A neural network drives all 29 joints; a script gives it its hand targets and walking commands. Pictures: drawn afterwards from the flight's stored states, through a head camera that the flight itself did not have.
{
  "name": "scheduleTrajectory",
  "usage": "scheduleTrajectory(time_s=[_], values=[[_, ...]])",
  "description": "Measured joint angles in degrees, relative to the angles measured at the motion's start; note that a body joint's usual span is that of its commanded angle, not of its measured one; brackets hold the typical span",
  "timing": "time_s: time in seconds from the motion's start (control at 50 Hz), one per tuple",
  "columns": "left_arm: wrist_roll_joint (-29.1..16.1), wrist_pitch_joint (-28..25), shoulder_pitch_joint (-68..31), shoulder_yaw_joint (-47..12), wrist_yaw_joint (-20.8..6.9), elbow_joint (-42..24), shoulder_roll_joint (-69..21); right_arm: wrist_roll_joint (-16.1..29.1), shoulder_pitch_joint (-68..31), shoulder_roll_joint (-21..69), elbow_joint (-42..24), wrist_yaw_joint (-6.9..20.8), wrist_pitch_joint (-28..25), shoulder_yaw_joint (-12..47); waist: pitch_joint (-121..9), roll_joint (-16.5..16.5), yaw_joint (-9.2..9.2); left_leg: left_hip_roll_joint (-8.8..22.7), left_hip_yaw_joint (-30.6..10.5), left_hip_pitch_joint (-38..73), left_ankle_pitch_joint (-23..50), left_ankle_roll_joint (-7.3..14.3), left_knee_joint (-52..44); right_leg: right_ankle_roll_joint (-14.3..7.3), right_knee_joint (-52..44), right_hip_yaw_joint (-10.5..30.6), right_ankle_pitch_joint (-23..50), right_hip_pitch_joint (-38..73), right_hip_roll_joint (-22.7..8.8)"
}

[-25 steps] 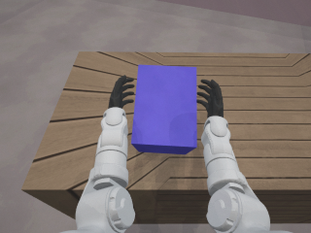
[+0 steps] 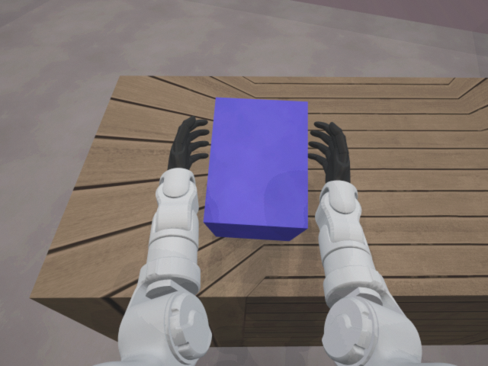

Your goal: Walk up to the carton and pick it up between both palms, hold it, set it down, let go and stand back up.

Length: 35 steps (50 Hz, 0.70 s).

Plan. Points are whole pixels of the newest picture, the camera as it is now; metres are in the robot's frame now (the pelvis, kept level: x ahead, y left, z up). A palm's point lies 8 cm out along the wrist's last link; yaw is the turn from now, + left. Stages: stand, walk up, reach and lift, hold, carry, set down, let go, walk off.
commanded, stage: set down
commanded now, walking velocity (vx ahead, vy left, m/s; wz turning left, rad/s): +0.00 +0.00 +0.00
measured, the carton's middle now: (256, 177) +0.46 -0.05 +0.00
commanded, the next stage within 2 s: none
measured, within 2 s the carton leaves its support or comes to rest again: rests again in 1.88 s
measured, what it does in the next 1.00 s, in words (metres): stands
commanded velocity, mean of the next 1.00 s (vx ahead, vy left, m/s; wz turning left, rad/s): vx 0.00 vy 0.00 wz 0.00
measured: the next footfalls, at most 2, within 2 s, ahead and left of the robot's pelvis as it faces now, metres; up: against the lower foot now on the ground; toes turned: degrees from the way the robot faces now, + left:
none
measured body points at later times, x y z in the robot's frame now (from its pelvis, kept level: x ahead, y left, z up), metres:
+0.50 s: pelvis +0.00 +0.00 +0.00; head +0.07 +0.01 +0.44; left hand +0.45 +0.08 +0.08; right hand +0.40 -0.17 +0.08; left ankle -0.04 +0.13 -0.75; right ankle -0.02 -0.12 -0.75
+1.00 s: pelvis +0.01 +0.00 +0.00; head +0.10 +0.01 +0.44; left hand +0.46 +0.08 +0.06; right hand +0.41 -0.17 +0.07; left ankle -0.04 +0.13 -0.75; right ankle -0.02 -0.12 -0.75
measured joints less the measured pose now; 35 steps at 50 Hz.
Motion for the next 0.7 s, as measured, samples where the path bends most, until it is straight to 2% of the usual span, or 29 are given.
scheduleTrajectory(time_s=[0.7], values=[[1.59,-3.48,-0.03,1.86,-0.82,0.03,-0.23,-1.49,0.00,0.80,-1.25,0.71,-2.23,-0.38,0.16,0.00,-0.40,0.03,0.00,-2.85,0.17,-0.03,0.00,0.00,0.81,0.00,-0.08,-3.27,0.00]])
